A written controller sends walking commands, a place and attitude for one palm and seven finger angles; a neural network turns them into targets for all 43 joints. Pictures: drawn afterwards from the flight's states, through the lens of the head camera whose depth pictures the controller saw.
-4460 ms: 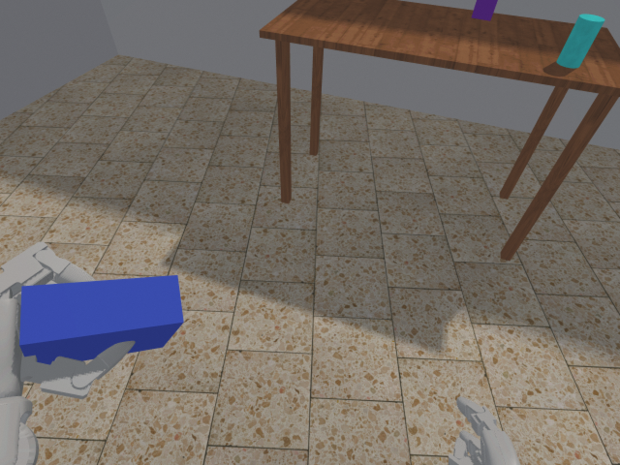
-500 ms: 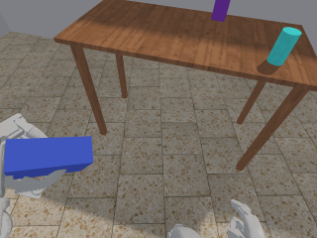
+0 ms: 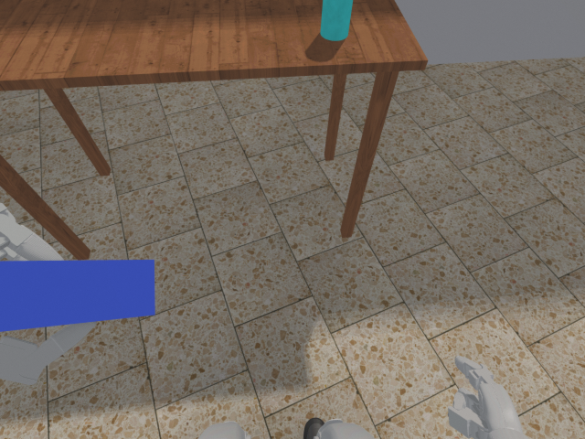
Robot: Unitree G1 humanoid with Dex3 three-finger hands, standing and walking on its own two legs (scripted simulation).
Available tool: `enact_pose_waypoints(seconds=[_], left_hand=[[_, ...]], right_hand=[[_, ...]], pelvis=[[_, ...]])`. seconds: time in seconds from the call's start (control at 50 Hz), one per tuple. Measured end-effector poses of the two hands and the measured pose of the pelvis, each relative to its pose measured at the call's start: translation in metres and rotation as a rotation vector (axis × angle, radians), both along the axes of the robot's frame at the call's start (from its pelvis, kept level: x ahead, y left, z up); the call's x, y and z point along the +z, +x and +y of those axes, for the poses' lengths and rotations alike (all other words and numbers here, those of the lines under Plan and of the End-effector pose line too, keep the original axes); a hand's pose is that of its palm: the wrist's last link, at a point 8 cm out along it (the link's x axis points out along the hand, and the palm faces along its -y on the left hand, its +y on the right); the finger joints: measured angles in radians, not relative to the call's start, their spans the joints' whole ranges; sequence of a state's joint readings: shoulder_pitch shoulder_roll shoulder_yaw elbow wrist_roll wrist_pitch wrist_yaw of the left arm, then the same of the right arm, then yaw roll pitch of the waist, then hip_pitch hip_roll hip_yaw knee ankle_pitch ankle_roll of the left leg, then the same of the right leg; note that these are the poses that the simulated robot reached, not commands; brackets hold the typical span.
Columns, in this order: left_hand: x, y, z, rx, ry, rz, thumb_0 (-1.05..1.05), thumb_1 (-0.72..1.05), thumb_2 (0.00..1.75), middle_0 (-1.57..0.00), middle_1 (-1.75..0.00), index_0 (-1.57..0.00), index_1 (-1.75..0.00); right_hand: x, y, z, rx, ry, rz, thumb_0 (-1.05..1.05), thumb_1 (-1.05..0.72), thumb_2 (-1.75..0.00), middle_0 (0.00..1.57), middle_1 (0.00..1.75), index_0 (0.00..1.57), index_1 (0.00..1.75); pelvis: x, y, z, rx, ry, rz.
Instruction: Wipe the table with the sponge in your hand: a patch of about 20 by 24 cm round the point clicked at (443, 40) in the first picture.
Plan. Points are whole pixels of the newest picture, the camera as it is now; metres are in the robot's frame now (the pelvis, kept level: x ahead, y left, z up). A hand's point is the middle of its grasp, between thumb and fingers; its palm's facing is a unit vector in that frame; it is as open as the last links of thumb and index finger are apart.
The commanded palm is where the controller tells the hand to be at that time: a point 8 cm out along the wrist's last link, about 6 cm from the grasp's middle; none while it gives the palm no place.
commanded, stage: turn to face it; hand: left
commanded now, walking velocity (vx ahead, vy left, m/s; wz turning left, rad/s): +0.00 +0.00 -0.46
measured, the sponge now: (89, 294) +0.23 +0.20 +0.16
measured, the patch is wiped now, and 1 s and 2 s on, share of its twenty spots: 0.00 0.00 0.00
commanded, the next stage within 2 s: take the last steps up to it in 0.42 s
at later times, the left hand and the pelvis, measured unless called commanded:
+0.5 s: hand (183, 302) +0.22 +0.11 +0.18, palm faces +0.15 -0.84 -0.53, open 9.0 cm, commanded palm +0.16 +0.18 +0.18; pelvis -0.06 -0.06 +0.00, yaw -13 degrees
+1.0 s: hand (120, 354) +0.18 +0.14 +0.18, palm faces +0.28 -0.87 -0.41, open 9.0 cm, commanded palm +0.14 +0.19 +0.18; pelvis -0.08 -0.06 +0.01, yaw -11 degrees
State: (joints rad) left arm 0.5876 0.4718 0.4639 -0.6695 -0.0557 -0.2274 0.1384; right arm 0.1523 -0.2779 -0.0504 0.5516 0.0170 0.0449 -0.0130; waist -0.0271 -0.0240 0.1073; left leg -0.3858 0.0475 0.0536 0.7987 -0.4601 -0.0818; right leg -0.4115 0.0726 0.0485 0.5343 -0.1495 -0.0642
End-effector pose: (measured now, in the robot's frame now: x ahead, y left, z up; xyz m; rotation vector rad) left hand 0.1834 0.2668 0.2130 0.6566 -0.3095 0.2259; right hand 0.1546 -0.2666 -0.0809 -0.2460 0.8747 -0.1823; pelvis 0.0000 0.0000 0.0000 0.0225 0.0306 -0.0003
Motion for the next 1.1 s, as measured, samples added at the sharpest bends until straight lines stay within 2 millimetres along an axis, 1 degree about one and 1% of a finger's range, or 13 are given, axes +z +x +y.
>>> enact_pose_waypoints(seconds=[0.08,0.18,0.22,0.28,0.34,0.42,0.5,0.62,0.72,0.82,0.94,1.02,1.1], left_hand=[[-0.009,-0.007,0.012,0.028,-0.052,-0.043,-0.01,-0.42,1.04,-0.86,-1.39,-0.86,-1.38],[-0.031,-0.01,0.013,0.073,-0.157,-0.018,-0.01,-0.42,1.04,-0.86,-1.39,-0.86,-1.38],[-0.034,-0.009,0.002,0.063,-0.2,-0.01,-0.01,-0.42,1.04,-0.86,-1.38,-0.86,-1.38],[-0.031,-0.005,-0.026,0.008,-0.224,-0.012,-0.01,-0.42,1.04,-0.86,-1.38,-0.86,-1.38],[-0.022,0.002,-0.057,-0.069,-0.177,-0.034,-0.01,-0.42,1.04,-0.86,-1.38,-0.86,-1.38],[-0.015,0.009,-0.096,-0.142,-0.083,-0.047,-0.01,-0.42,1.04,-0.86,-1.38,-0.86,-1.38],[-0.012,0.007,-0.116,-0.178,-0.05,0.019,-0.01,-0.42,1.04,-0.86,-1.38,-0.86,-1.38],[-0.013,-0.012,-0.122,-0.188,-0.013,0.104,-0.01,-0.42,1.04,-0.86,-1.38,-0.86,-1.38],[-0.01,-0.029,-0.114,-0.169,-0.07,0.035,-0.01,-0.42,1.04,-0.86,-1.38,-0.86,-1.38],[-0.016,-0.044,-0.093,-0.13,-0.155,-0.048,-0.01,-0.42,1.04,-0.86,-1.38,-0.86,-1.38],[-0.022,-0.046,-0.077,-0.075,-0.179,-0.065,-0.01,-0.42,1.04,-0.86,-1.38,-0.86,-1.38],[-0.018,-0.041,-0.08,-0.053,-0.165,-0.053,-0.01,-0.42,1.04,-0.86,-1.38,-0.86,-1.38],[-0.018,-0.034,-0.096,-0.063,-0.124,-0.056,-0.01,-0.42,1.04,-0.86,-1.38,-0.86,-1.38]], right_hand=[[0.007,-0.016,-0.003,-0.029,-0.026,-0.028,0.01,-0.91,-0.9,0.19,0.29,0.2,0.3],[0.012,-0.034,0.012,-0.044,0.016,-0.082,0.01,-0.91,-0.9,0.19,0.3,0.2,0.3],[0.01,-0.04,0.021,-0.039,0.057,-0.095,0.01,-0.91,-0.9,0.19,0.3,0.2,0.3],[0.005,-0.05,0.028,-0.032,0.117,-0.113,0.01,-0.91,-0.9,0.2,0.3,0.2,0.3],[-0.004,-0.06,0.026,-0.034,0.173,-0.135,0.01,-0.9,-0.9,0.2,0.3,0.21,0.3],[-0.024,-0.08,0.004,-0.071,0.216,-0.131,0.01,-0.9,-0.9,0.2,0.3,0.21,0.3],[-0.027,-0.111,-0.032,-0.165,0.186,-0.061,0.01,-0.9,-0.89,0.2,0.3,0.21,0.3],[-0.013,-0.155,-0.079,-0.27,0.073,-0.011,0.01,-0.91,-0.9,0.2,0.3,0.2,0.3],[0.001,-0.175,-0.097,-0.283,-0.016,0.004,0.01,-0.91,-0.9,0.2,0.3,0.2,0.3],[0.015,-0.173,-0.092,-0.255,-0.072,-0.04,0.01,-0.91,-0.9,0.19,0.3,0.2,0.3],[0.013,-0.151,-0.058,-0.221,0.0,-0.145,0.01,-0.91,-0.9,0.19,0.3,0.2,0.3],[0.001,-0.135,-0.033,-0.177,0.091,-0.159,0.01,-0.91,-0.9,0.2,0.3,0.2,0.3],[-0.02,-0.122,-0.023,-0.134,0.157,-0.146,0.01,-0.9,-0.9,0.2,0.3,0.21,0.3]], pelvis=[[-0.004,-0.008,0.003,-0.029,-0.006,-0.005],[-0.001,-0.017,-0.001,-0.086,-0.016,-0.032],[0.002,-0.02,-0.005,-0.106,-0.034,-0.037],[0.003,-0.026,-0.014,-0.142,-0.049,-0.037],[-0.001,-0.035,-0.03,-0.172,-0.05,-0.034],[-0.01,-0.051,-0.051,-0.187,-0.059,-0.038],[-0.002,-0.062,-0.061,-0.225,-0.014,-0.023],[0.007,-0.074,-0.068,-0.252,0.011,-0.003],[0.009,-0.079,-0.069,-0.228,0.004,-0.008],[0.005,-0.081,-0.061,-0.204,-0.009,-0.023],[0.006,-0.078,-0.055,-0.198,-0.03,-0.051],[0.006,-0.074,-0.058,-0.2,-0.036,-0.051],[-0.005,-0.071,-0.068,-0.196,-0.031,-0.049]])
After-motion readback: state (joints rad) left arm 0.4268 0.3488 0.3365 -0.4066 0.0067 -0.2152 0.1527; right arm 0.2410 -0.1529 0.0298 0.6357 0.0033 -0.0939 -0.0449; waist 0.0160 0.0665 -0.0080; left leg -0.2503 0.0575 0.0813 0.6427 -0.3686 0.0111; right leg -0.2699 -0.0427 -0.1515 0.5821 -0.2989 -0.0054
